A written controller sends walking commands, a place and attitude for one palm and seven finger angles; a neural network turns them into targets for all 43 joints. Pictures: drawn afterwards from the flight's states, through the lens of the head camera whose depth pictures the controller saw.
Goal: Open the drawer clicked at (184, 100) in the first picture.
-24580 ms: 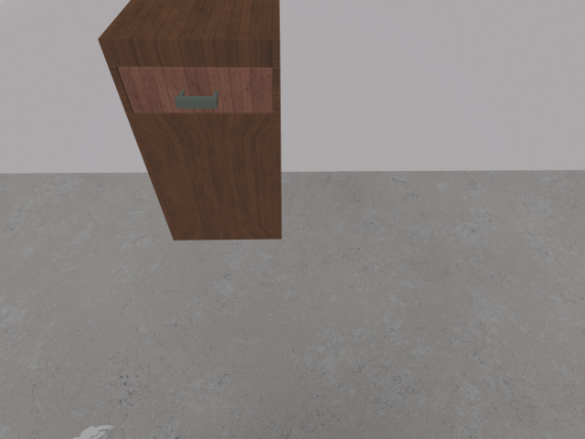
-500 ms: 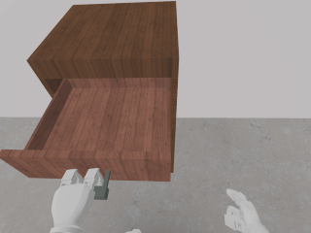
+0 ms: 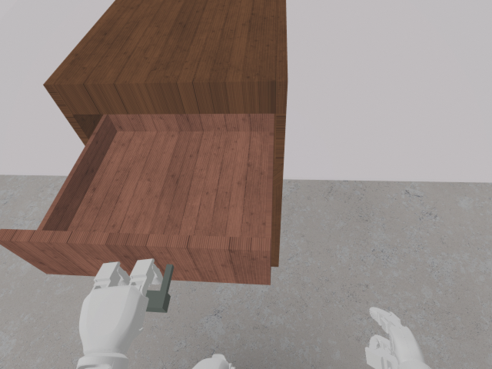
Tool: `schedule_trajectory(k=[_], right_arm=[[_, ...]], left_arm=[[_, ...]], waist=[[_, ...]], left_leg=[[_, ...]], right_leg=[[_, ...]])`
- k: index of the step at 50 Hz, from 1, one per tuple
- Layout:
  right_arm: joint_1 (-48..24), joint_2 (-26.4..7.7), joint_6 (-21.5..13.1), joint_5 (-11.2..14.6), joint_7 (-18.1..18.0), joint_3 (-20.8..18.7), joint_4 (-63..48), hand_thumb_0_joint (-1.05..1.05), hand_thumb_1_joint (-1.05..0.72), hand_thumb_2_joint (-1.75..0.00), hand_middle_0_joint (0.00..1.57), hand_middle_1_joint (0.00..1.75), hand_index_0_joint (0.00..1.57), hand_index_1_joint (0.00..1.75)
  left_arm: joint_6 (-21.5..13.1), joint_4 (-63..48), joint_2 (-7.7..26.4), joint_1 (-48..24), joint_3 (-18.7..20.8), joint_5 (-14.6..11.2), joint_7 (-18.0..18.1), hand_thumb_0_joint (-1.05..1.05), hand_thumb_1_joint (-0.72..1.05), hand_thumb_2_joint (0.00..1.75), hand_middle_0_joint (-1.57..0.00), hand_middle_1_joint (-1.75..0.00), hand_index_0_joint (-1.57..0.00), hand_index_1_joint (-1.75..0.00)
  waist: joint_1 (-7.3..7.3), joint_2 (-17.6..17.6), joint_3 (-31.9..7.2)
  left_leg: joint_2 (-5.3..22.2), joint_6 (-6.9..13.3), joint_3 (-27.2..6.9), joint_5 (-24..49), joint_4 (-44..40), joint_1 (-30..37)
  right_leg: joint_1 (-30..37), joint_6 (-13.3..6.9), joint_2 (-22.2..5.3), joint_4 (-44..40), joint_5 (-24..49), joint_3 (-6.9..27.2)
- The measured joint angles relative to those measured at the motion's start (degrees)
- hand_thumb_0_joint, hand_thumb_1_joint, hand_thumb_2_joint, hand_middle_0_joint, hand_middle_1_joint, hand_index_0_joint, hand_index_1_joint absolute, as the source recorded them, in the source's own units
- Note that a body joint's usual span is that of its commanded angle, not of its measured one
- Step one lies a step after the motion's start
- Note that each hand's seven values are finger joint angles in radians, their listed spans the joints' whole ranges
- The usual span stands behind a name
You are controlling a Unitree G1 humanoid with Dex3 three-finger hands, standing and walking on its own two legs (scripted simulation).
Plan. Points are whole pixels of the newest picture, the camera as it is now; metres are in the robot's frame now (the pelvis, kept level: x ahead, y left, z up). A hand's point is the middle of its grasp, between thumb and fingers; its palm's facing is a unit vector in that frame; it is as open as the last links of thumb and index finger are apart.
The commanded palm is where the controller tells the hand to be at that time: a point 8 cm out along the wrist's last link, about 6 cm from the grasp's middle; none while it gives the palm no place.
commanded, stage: open the thumb to release the handle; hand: left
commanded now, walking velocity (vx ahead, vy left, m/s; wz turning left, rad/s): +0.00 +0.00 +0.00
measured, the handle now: (135, 284) +0.25 +0.20 +0.01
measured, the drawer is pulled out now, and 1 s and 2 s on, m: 0.30 0.29 0.29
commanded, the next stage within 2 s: lift the hand off the handle in 0.30 s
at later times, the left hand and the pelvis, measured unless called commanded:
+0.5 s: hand (133, 319) +0.20 +0.20 -0.01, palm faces +0.01 -0.12 -0.99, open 13.7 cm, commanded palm +0.18 +0.21 +0.04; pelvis -0.01 +0.00 +0.01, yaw +0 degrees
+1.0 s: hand (127, 305) +0.21 +0.20 +0.02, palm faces +0.00 -0.13 -0.99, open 13.5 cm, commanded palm +0.20 +0.21 +0.08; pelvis -0.01 +0.01 +0.02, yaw +0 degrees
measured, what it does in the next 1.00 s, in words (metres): stands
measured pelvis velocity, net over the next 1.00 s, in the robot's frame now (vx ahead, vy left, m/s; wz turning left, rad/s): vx -0.01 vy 0.01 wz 0.00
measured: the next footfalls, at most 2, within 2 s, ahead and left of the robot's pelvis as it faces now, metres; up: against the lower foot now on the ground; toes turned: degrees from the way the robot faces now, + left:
none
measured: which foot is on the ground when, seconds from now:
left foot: down 0.00-1.00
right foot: down 0.00-1.00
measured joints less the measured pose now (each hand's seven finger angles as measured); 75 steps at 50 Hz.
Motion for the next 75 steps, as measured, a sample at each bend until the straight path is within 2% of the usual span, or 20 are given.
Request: schedule_trajectory(k=[6,15,22,37,43,52,61,68,75], right_arm=[[-0.08,1.04,0.09,0.68,-0.8,1.05,0.04,0.01,-0.91,-0.9,0.2,0.3,0.2,0.3],[-0.07,1.13,-0.38,0.7,-0.92,1.29,-0.74,0.01,-0.91,-0.9,0.2,0.3,0.2,0.3],[0.09,0.48,-0.24,0.56,-0.67,0.64,-0.76,0.01,-0.91,-0.9,0.2,0.3,0.2,0.3],[0.62,0.76,0.25,0.8,-1.26,0.58,0.71,0.01,-0.91,-0.9,0.2,0.3,0.2,0.3],[0.82,1.55,0.59,1.14,-1.43,1.18,0.57,0.01,-0.91,-0.9,0.2,0.3,0.2,0.3],[1.12,0.93,0.1,1.31,-1.11,1.2,-0.33,0.01,-0.91,-0.9,0.2,0.3,0.2,0.3],[0.45,-0.1,-0.19,1.51,-0.64,0.71,-0.92,0.01,-0.91,-0.9,0.2,0.3,0.2,0.3],[-0.04,0.36,-0.43,1.48,0.35,1.1,-1.93,0.01,-0.91,-0.9,0.2,0.3,0.2,0.3],[-0.48,0.83,-0.04,2.0,1.31,1.87,-2.37,0.01,-0.91,-0.9,0.2,0.3,0.2,0.3]], left_arm=[[1.58,1.91,-0.13,-1.83,-0.69,-0.57,-1.34,0.01,0.3,0.64,-0.37,-1.31,-0.38,-1.29],[0.72,3.34,0.38,-3.03,-0.35,-0.69,-2.9,0.0,-0.23,0.41,-0.35,-1.26,-0.34,-1.23],[0.4,3.14,0.01,-3.08,-0.13,-0.69,-2.48,0.0,-0.42,0.33,-0.34,-1.24,-0.32,-1.2],[2.51,5.83,-0.45,-7.12,-2.81,-0.31,-1.37,0.0,-0.49,0.3,-0.35,-1.22,-0.32,-1.22],[4.04,4.99,-0.13,-7.34,-3.14,-1.92,-4.46,0.0,-0.49,0.3,-0.35,-1.21,-0.34,-1.23],[3.62,0.12,1.49,-4.59,-1.92,-3.44,-6.79,0.0,-0.49,0.3,-0.34,-1.2,-0.38,-1.23],[4.4,-4.64,2.49,-3.01,-1.56,-4.68,-10.29,0.0,-0.49,0.3,-0.32,-1.2,-0.38,-1.23],[3.63,-10.85,2.88,-0.32,-1.39,-5.23,-12.42,-0.01,-0.49,0.3,-0.32,-1.2,-0.36,-1.22],[5.32,-14.98,3.15,0.18,-1.85,-5.83,-14.77,-0.01,-0.49,0.3,-0.32,-1.2,-0.34,-1.2]], waist=[[-0.06,0.1,0.2],[-0.36,0.07,0.3],[-0.43,0.0,0.2],[0.26,0.68,0.72],[-0.2,0.89,1.31],[-0.5,1.06,2.11],[0.38,1.2,2.94],[1.23,1.48,3.09],[2.2,2.11,3.28]], left_leg=[[-0.05,-0.12,-0.17,1.07,-1.72,1.55],[0.14,-0.3,-0.72,2.0,-2.6,2.23],[0.15,-0.19,-0.75,1.84,-1.84,1.58],[-0.29,0.19,-1.24,2.25,-1.73,1.3],[-0.24,0.25,-1.02,3.05,-4.1,4.14],[-0.11,0.49,-0.64,4.27,-8.36,9.17],[-0.42,0.9,-0.58,5.03,-11.48,13.18],[-0.51,1.21,-0.13,5.25,-13.32,15.76],[-0.74,1.5,0.09,5.56,-14.98,18.28]], right_leg=[[1.47,-0.11,-0.02,-1.52,0.93,-0.1],[2.39,-0.36,0.21,-2.77,1.93,-0.6],[1.81,-0.25,0.21,-2.13,1.83,-0.65],[1.94,0.12,-0.18,-2.39,2.15,-1.15],[4.66,0.25,-0.1,-4.78,3.12,-0.79],[9.63,0.54,0.08,-9.38,4.76,-0.15],[13.82,0.99,-0.17,-12.88,5.74,0.09],[16.35,1.34,-0.25,-14.9,6.23,0.65],[18.86,1.68,-0.46,-16.66,6.66,0.97]])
